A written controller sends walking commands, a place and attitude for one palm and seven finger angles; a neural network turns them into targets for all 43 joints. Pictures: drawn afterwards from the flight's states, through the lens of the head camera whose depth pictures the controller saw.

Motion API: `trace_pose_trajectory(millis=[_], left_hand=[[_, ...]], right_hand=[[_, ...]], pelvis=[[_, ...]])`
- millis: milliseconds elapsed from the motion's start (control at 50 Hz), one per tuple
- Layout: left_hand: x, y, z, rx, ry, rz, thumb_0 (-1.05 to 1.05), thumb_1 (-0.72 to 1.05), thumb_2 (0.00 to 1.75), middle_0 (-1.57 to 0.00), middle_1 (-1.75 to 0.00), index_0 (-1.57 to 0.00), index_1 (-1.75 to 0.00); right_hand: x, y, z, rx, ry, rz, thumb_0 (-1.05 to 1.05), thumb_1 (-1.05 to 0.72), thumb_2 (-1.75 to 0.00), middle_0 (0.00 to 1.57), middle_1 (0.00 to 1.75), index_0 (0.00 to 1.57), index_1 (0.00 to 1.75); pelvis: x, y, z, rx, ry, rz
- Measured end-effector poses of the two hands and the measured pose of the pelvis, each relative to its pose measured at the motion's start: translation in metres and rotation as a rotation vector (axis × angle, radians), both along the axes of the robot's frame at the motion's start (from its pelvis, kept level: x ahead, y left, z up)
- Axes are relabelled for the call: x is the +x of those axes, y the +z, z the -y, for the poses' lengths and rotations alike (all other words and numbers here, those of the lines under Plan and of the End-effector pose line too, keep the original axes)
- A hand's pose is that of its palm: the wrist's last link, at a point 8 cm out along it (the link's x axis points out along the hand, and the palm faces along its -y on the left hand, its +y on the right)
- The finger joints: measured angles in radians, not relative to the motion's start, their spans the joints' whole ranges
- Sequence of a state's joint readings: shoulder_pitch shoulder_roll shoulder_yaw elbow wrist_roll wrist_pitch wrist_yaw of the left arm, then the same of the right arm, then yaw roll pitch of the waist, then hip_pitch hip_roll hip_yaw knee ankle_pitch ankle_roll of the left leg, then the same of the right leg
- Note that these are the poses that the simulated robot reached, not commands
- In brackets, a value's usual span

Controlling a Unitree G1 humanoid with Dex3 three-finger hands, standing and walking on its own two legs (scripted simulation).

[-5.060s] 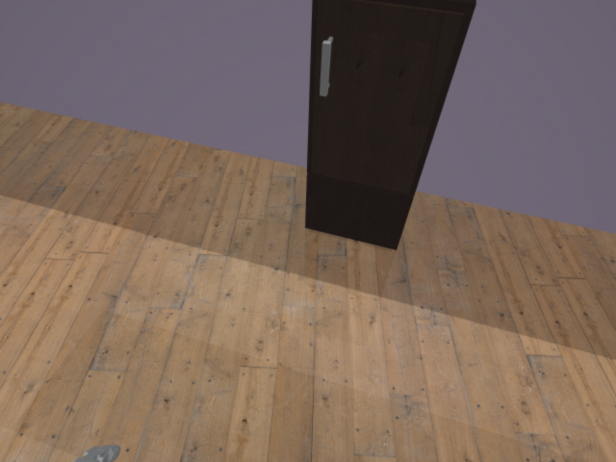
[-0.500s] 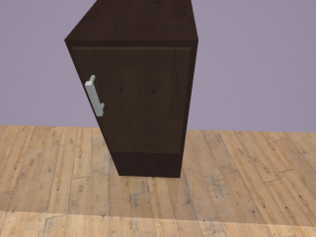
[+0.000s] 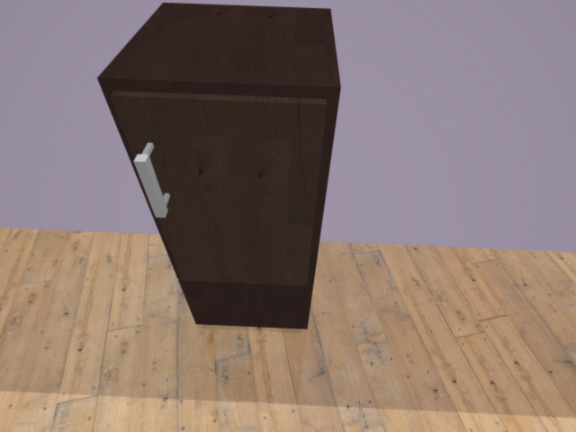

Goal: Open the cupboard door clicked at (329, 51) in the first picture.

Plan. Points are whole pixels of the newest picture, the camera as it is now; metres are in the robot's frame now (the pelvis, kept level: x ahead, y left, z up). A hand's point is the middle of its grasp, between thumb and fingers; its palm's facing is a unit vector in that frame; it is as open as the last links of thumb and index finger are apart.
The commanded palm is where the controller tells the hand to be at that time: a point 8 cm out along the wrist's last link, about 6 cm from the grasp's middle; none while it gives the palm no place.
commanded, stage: come to a stop and stand still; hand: left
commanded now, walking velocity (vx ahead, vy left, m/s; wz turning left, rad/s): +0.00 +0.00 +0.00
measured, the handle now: (155, 181) +0.56 +0.29 +0.00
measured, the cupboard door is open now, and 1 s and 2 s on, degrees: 0 0 0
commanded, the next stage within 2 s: look again from close up in 0.80 s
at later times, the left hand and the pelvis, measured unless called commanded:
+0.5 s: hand out of the picture +0.04 +0.18 -0.17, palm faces +0.02 -0.98 -0.18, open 7.3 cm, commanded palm none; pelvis +0.05 +0.01 +0.00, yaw -1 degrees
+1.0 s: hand out of the picture +0.06 +0.18 -0.17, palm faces +0.02 -0.98 -0.20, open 7.3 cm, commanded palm none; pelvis +0.06 +0.01 +0.01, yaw +0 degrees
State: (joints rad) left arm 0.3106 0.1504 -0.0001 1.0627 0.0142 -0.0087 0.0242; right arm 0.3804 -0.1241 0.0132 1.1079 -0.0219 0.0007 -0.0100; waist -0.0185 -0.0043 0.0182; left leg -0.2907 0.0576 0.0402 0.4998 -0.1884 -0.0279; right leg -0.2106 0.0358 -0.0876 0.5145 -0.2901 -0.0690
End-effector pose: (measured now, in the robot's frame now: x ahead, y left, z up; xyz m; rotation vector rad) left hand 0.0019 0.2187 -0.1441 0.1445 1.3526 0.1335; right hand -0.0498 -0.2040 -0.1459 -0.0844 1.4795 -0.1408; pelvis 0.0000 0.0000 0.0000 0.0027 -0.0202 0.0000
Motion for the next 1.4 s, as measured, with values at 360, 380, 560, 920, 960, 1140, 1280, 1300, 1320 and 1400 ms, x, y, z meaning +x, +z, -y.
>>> trace_pose_trajectory(millis=[360,380,560,920,960,1140,1280,1300,1320,1400], left_hand=[[0.016,0.0,0.001,-0.016,0.026,-0.051,0.0,0.91,0.89,-0.2,-0.3,-0.2,-0.3],[0.018,0.0,0.0,-0.014,0.025,-0.051,0.0,0.91,0.89,-0.2,-0.3,-0.2,-0.3],[0.037,0.002,-0.01,0.006,0.016,-0.041,0.0,0.91,0.89,-0.19,-0.3,-0.2,-0.3],[0.056,0.005,-0.015,0.022,0.013,-0.008,0.0,0.91,0.89,-0.19,-0.3,-0.2,-0.3],[0.055,0.005,-0.014,0.019,0.013,-0.013,0.0,0.91,0.89,-0.19,-0.3,-0.2,-0.3],[0.043,0.004,-0.008,0.007,0.021,-0.048,0.0,0.91,0.89,-0.19,-0.3,-0.2,-0.3],[0.035,0.004,-0.004,0.003,0.032,-0.066,0.0,0.91,0.89,-0.19,-0.3,-0.2,-0.3],[0.034,0.004,-0.004,0.003,0.033,-0.067,0.0,0.91,0.89,-0.19,-0.3,-0.2,-0.3],[0.034,0.004,-0.003,0.002,0.035,-0.068,0.0,0.91,0.89,-0.19,-0.3,-0.2,-0.3],[0.031,0.004,-0.002,0.001,0.04,-0.067,0.0,0.91,0.89,-0.19,-0.3,-0.2,-0.3]], right_hand=[[0.079,0.004,0.004,-0.04,0.041,0.081,0.02,-0.93,-0.9,0.2,0.3,0.2,0.3],[0.083,0.004,0.005,-0.043,0.043,0.086,0.02,-0.93,-0.9,0.2,0.3,0.2,0.3],[0.108,0.006,0.01,-0.058,0.052,0.118,0.01,-0.92,-0.9,0.2,0.3,0.2,0.3],[0.116,0.005,0.01,-0.054,0.056,0.113,0.01,-0.92,-0.9,0.2,0.3,0.2,0.3],[0.115,0.006,0.01,-0.053,0.056,0.107,0.01,-0.92,-0.9,0.2,0.3,0.2,0.3],[0.106,0.005,0.008,-0.045,0.053,0.077,0.01,-0.92,-0.9,0.2,0.3,0.2,0.3],[0.101,0.005,0.006,-0.041,0.051,0.063,0.01,-0.92,-0.9,0.2,0.3,0.2,0.3],[0.101,0.005,0.006,-0.04,0.051,0.063,0.01,-0.92,-0.9,0.2,0.3,0.2,0.3],[0.101,0.005,0.006,-0.04,0.051,0.062,0.01,-0.92,-0.9,0.2,0.3,0.2,0.3],[0.1,0.005,0.007,-0.041,0.051,0.063,0.01,-0.92,-0.9,0.2,0.3,0.2,0.3]], pelvis=[[0.035,0.004,-0.007,0.007,-0.005,-0.012],[0.036,0.004,-0.008,0.007,-0.006,-0.012],[0.049,0.004,-0.009,0.011,-0.01,-0.015],[0.058,0.006,-0.009,0.013,-0.007,-0.008],[0.058,0.006,-0.008,0.013,-0.008,-0.008],[0.058,0.006,-0.007,0.013,-0.007,-0.013],[0.058,0.006,-0.006,0.013,-0.004,-0.011],[0.058,0.006,-0.006,0.013,-0.004,-0.011],[0.058,0.006,-0.005,0.013,-0.004,-0.011],[0.057,0.006,-0.004,0.013,-0.002,-0.008]])
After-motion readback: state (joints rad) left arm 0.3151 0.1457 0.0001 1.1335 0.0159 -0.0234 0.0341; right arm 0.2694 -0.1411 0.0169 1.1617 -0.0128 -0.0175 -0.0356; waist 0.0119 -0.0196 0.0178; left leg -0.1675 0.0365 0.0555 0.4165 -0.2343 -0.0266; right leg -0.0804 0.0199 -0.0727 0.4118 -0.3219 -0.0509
